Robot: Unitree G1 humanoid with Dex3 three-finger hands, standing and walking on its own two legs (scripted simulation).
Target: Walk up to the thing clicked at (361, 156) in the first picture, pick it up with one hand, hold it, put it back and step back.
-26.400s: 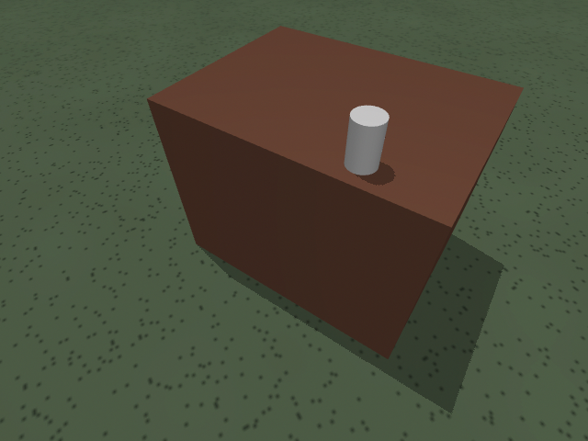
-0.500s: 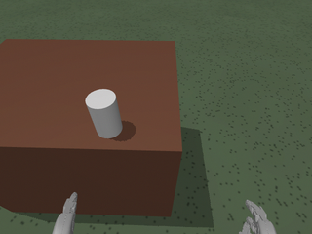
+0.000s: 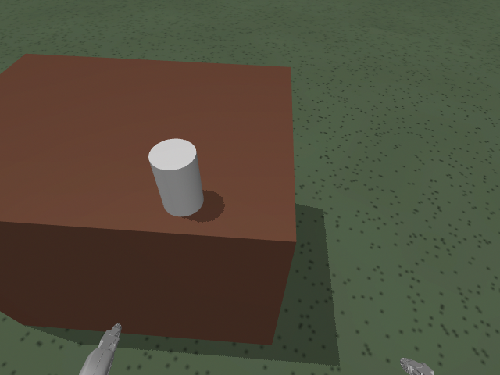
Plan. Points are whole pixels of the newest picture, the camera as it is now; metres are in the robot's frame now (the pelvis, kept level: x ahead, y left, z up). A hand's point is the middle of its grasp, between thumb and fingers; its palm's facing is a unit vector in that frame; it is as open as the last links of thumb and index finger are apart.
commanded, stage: home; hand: left
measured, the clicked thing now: (178, 179) +0.47 +0.19 +0.04
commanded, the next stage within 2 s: stand in 0.04 s
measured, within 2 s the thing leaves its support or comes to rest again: neither
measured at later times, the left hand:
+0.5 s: hand out of the picture +0.05 +0.25 -0.12, palm faces -0.01 -0.94 -0.35, open 11.4 cm
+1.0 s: hand out of the picture +0.07 +0.25 -0.11, palm faces -0.01 -0.94 -0.34, open 7.4 cm
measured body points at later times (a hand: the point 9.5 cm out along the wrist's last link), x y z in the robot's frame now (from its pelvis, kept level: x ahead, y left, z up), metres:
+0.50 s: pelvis +0.00 +0.00 +0.04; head +0.00 +0.00 +0.49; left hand +0.05 +0.30 -0.09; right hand +0.08 -0.28 -0.10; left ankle +0.03 +0.14 -0.69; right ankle +0.01 -0.13 -0.69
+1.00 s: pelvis +0.01 +0.00 +0.05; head +0.01 +0.00 +0.50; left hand +0.07 +0.30 -0.08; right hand +0.07 -0.30 -0.08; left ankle +0.03 +0.14 -0.69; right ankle +0.01 -0.13 -0.69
